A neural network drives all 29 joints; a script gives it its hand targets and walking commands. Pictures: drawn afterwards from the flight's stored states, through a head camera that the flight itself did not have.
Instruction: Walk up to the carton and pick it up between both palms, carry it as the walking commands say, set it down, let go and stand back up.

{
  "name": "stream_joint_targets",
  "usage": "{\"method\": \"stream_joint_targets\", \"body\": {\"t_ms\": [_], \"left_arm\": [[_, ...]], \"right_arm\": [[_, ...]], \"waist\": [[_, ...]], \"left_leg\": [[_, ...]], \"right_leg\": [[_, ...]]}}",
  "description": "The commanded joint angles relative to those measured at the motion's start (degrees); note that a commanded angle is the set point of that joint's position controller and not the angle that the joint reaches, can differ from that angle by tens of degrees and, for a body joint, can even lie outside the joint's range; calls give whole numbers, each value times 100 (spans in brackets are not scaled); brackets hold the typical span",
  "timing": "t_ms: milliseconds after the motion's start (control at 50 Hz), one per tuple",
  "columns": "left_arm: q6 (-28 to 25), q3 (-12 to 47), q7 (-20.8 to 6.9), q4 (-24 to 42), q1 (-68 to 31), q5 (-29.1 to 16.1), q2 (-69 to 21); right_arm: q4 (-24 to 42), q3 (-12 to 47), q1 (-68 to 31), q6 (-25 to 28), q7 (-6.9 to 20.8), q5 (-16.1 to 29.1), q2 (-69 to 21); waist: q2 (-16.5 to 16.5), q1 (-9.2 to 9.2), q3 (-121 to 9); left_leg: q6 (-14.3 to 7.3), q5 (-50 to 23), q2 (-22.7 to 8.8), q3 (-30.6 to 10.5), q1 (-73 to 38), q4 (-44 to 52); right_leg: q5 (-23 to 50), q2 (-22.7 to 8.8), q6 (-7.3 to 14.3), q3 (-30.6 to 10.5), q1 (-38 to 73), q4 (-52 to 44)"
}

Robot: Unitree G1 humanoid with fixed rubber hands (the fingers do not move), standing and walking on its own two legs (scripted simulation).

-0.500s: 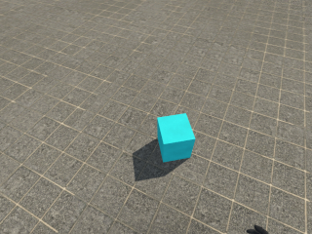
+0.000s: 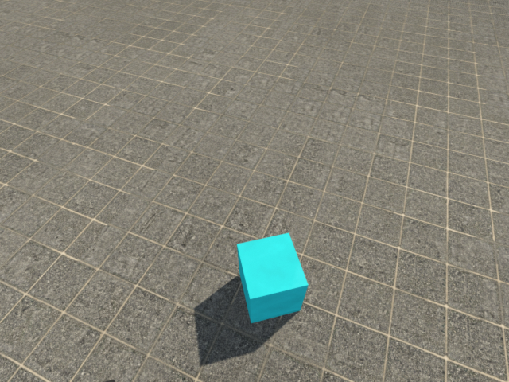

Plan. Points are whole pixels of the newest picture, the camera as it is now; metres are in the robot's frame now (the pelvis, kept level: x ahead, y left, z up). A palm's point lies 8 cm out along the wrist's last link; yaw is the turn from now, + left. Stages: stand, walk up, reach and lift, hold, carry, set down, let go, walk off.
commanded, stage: walk up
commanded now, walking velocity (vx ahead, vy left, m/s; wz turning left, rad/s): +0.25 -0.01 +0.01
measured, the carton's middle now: (269, 278) +0.58 -0.02 -0.64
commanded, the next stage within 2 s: none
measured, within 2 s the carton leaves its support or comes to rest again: neither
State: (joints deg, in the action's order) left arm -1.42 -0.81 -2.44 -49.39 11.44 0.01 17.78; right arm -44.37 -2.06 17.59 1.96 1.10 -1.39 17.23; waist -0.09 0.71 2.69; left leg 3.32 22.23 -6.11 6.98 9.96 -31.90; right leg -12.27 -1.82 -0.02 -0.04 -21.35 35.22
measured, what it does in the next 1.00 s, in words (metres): walks ahead: left foot, then right foot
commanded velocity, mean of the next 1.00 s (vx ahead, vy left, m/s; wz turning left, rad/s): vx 0.18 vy -0.03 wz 0.07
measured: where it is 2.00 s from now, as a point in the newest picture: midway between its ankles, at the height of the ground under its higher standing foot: outside the picture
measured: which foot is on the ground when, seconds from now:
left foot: down 0.00-0.00, up 0.02-0.34, down 0.36-1.00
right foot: down 0.00-0.36, up 0.38-0.66, down 0.68-0.92, up 0.94-1.00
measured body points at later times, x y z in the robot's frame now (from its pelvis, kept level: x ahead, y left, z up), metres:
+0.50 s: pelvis +0.10 +0.02 +0.01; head +0.12 +0.03 +0.46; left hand +0.17 +0.29 -0.12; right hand +0.21 -0.26 -0.10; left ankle +0.10 +0.12 -0.73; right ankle +0.05 -0.13 -0.68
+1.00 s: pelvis +0.13 -0.03 +0.01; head +0.14 -0.04 +0.46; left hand +0.20 +0.24 -0.11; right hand +0.20 -0.30 -0.12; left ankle +0.09 +0.10 -0.73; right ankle +0.12 -0.16 -0.70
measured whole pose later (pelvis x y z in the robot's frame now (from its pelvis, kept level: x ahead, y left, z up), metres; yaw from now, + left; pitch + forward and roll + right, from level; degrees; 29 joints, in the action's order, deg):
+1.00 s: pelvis +0.13 -0.03 +0.01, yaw +0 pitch +0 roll +0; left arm 2.2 -1.1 -1.4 -49.7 14.6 0.0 15.2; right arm -45.3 -2.6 18.0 -1.4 -1.0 -0.4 16.5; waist 2.3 0.5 1.5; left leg 0.2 18.3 -3.7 4.4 9.5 -27.8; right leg -24.6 -1.6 -1.0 0.6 -19.5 45.0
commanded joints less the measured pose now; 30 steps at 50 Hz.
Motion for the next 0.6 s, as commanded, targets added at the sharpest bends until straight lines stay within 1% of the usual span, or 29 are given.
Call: {"method": "stream_joint_targets", "body": {"t_ms": [0,20,40,60,80,120,140,160,200,220,240,260,280,300,320,340,360,380,400,420,440,480,500,520,540,560,580], "left_arm": [[-179,-349,166,-440,2101,207,1069],[-201,-360,185,-372,2022,175,986],[-216,-373,215,-284,1865,209,904],[-215,-347,255,-309,1722,192,738],[-208,-307,276,-283,1600,182,625],[-195,-316,294,-197,1461,188,631],[-191,-314,293,-167,1377,192,611],[-175,-316,287,-137,1258,195,614],[-105,-310,271,-34,904,195,599],[-71,-310,261,-10,801,202,639],[-38,-304,246,-8,734,201,676],[-24,-293,246,-19,685,174,669],[-23,-277,254,-42,646,128,618],[-40,-236,254,-46,673,80,470],[-65,-163,238,76,638,67,180],[-2,-168,232,219,396,180,71],[98,-193,208,301,43,233,170],[125,-185,160,252,127,200,240],[137,-206,108,179,164,207,259],[148,-212,71,153,126,218,215],[161,-196,38,150,146,217,152],[148,-151,29,167,109,216,2],[139,-134,36,163,86,197,-51],[133,-107,39,174,56,179,-96],[126,-92,49,180,33,170,-107],[94,-80,68,169,80,164,-138],[57,-33,112,109,233,166,-203]], "right_arm": [[311,-280,-213,-129,-94,23,121],[314,-283,-279,-124,-96,5,147],[316,-254,-499,-96,-90,7,147],[346,-245,-681,-79,-55,18,110],[348,-243,-730,-104,-25,20,116],[329,-225,-743,-174,15,21,72],[349,-213,-823,-180,21,18,28],[347,-192,-883,-171,29,19,-19],[301,-140,-877,-150,45,38,-46],[233,-112,-792,-151,46,49,-59],[162,-99,-684,-148,39,58,-66],[86,-106,-483,-117,6,63,-56],[-60,-147,-103,-68,-37,61,16],[-231,-225,352,-23,-74,55,214],[-307,-361,787,24,-115,-4,705],[-374,-442,1002,15,-112,-59,1134],[-328,-415,788,-17,-98,-44,1170],[-204,-375,332,-44,-78,-44,936],[-150,-321,-17,-60,-65,-27,691],[-127,-273,-154,-61,-67,-39,622],[-123,-271,-164,-46,-83,-50,645],[-186,-269,59,-20,-91,-47,671],[-204,-280,82,-19,-83,-44,689],[-196,-300,62,-35,-74,-47,731],[-189,-312,54,-57,-72,-45,742],[-213,-316,58,-87,-85,-37,752],[-214,-273,-28,-121,-107,0,692]], "waist": [[-1287,483,-1221],[-1042,466,-984],[-994,566,-758],[-1101,547,-646],[-1143,487,-633],[-1149,442,-718],[-1144,412,-723],[-1127,373,-735],[-1234,221,-611],[-1238,171,-566],[-1188,112,-557],[-1044,19,-711],[-873,-129,-958],[-511,-302,-1245],[731,-495,-1391],[1514,-580,-885],[1204,-622,-329],[1025,-465,152],[823,-302,388],[867,-253,518],[948,-275,511],[1005,-354,257],[1091,-376,175],[1213,-408,162],[1230,-433,135],[1260,-402,-25],[1218,-286,-350]], "left_leg": [[-97,1513,385,-537,2113,-2965],[-86,1187,324,-597,2358,-3099],[-96,1090,269,-552,2666,-3101],[-103,957,220,-578,2640,-2898],[-94,797,266,-563,2476,-2688],[-56,539,330,-524,2299,-2211],[-48,444,376,-469,2213,-1926],[-39,378,393,-414,2022,-1553],[-35,206,496,-212,1485,-792],[-37,-5,567,-85,1150,-404],[-46,-336,643,49,811,26],[-40,-834,635,96,366,621],[-50,-1300,533,33,-284,1049],[-193,-1453,144,-322,-973,1129],[-518,-2139,-1042,-1607,-1716,1277],[-935,-2761,-1872,-2565,-1845,1388],[-1311,-1864,-1954,-2533,-981,1633],[-1418,-1001,-1864,-2446,-448,1896],[-1290,-211,-1590,-2126,-68,2164],[-1165,-55,-1338,-1845,189,2302],[-1150,-432,-1228,-1647,127,2280],[-1101,-1749,-1065,-1220,-133,1945],[-1064,-2042,-1026,-1064,-174,1820],[-1049,-2044,-1025,-976,-210,1739],[-1056,-2238,-1046,-978,-357,1614],[-1030,-2954,-1009,-897,-598,1327],[-989,-3637,-892,-743,-817,931]], "right_leg": [[5154,-2138,1029,-2416,3055,-1089],[5527,-2083,1080,-2154,3036,-913],[5256,-1992,1087,-2001,3078,-930],[4975,-1735,961,-1732,2925,-1024],[4878,-1576,832,-1602,2714,-1100],[4472,-1622,849,-1558,2586,-1257],[4249,-1550,860,-1452,2513,-1327],[3783,-1459,864,-1286,2375,-1388],[2633,-1159,794,-966,1825,-1503],[2223,-1069,744,-851,1590,-1503],[2040,-991,678,-751,1447,-1403],[1905,-929,543,-652,1424,-1159],[1708,-808,375,-494,1294,-755],[1262,-544,213,-220,982,-125],[-176,-45,-10,215,-68,939],[-2372,166,-64,179,-1313,1854],[-2196,-173,-109,-125,-1301,2235],[-1968,-185,-154,-40,-1243,2384],[-1654,-276,-149,-46,-1087,2259],[-1456,-269,-175,40,-870,1981],[-1304,-220,-214,169,-788,1728],[-1201,-107,-233,373,-463,1196],[-1216,-85,-223,427,-292,916],[-1279,-79,-215,477,-189,586],[-1304,-22,-205,538,-144,268],[-1115,64,-189,623,16,-149],[-625,174,-145,710,280,-738]]}}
